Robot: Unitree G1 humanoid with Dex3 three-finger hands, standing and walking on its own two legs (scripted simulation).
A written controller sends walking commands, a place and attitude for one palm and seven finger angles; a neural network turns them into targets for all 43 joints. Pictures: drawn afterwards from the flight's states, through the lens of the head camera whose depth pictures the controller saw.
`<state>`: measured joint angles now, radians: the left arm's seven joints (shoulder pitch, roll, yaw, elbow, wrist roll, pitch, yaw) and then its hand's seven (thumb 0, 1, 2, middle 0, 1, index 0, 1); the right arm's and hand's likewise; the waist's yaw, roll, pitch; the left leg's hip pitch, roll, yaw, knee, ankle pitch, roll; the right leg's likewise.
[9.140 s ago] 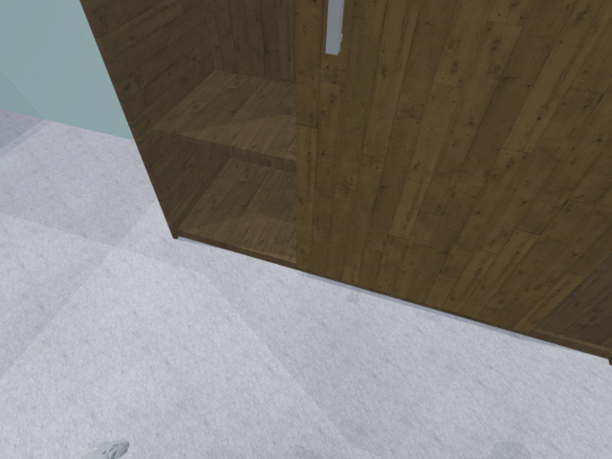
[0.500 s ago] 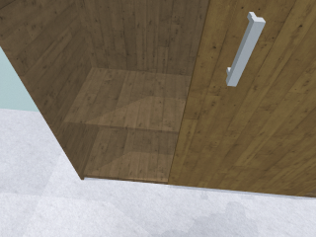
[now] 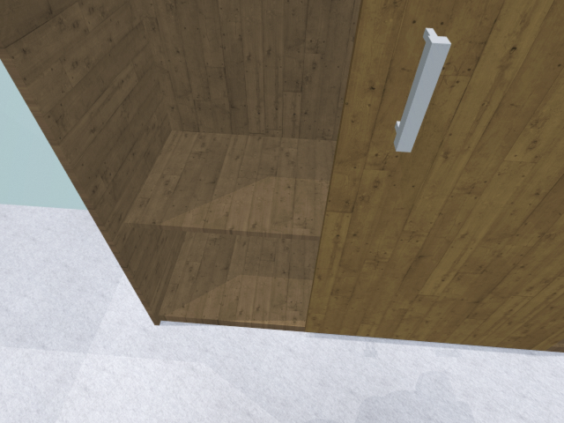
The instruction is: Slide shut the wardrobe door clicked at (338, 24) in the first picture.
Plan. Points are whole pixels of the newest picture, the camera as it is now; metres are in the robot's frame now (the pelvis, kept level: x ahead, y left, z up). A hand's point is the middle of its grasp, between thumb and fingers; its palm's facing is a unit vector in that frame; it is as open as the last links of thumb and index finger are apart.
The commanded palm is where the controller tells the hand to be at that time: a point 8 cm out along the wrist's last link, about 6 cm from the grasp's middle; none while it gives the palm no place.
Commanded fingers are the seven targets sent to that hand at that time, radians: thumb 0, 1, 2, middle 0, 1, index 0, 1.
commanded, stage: come to a stop and stand still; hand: right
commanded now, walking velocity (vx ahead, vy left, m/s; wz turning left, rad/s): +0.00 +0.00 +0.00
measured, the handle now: (415, 93) +0.54 -0.16 +0.23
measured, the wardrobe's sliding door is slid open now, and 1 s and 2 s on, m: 0.55 0.55 0.55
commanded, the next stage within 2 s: look again from close up in 0.80 s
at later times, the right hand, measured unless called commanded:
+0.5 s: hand out of the picture +0.03 -0.22 -0.18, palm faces +0.04 +0.98 -0.20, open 7.4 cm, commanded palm none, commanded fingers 0.00 -0.90 -0.90 0.20 0.30 0.20 0.30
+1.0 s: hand out of the picture +0.02 -0.22 -0.18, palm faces +0.02 +0.99 -0.17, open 7.4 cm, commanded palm none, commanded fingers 0.00 -0.90 -0.90 0.20 0.30 0.20 0.30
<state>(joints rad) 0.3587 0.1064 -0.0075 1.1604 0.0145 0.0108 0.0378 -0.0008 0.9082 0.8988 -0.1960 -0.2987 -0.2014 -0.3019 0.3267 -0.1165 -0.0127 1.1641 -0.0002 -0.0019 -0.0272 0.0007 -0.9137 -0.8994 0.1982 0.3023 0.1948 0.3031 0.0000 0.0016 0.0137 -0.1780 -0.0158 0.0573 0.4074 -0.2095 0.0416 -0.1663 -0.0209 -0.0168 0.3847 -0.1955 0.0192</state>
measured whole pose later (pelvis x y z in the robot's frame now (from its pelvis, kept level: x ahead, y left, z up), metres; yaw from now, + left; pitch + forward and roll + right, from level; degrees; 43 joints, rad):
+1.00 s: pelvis +0.02 -0.05 -0.01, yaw +1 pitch -1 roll +0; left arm 0.28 0.15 -0.02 1.12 0.01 -0.02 0.03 0.00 0.92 0.90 -0.20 -0.30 -0.20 -0.30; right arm 0.30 -0.14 0.00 1.12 -0.01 -0.01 -0.03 0.00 -0.91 -0.90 0.20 0.30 0.19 0.30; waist -0.01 0.02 0.03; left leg -0.18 0.05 0.02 0.48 -0.28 -0.03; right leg -0.17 0.05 -0.06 0.45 -0.27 -0.06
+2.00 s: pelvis +0.01 -0.03 -0.02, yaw -2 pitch +2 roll +0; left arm 0.33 0.25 0.01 0.81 -0.03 -0.29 0.08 0.02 0.93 0.90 -0.20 -0.30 -0.20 -0.30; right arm 0.47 -0.20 -0.03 0.08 0.15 -0.09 -0.09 0.04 -0.90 -0.87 0.20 0.35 0.20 0.35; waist 0.03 -0.03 -0.06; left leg -0.33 0.04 0.07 0.63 -0.34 0.00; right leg -0.34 0.03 -0.01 0.62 -0.32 -0.03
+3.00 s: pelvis +0.00 -0.03 -0.01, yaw -2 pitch -3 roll +1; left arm 0.22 0.27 -0.08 0.63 -0.07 -0.37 0.10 0.01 0.90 0.90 -0.20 -0.30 -0.20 -0.30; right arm 0.06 -0.39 -0.39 -0.07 0.34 0.06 0.36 -0.01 0.30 -0.39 0.29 1.08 0.28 1.08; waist -0.07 -0.04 -0.03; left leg -0.20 0.02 0.08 0.52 -0.27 0.00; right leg -0.23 0.01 0.00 0.57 -0.29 -0.03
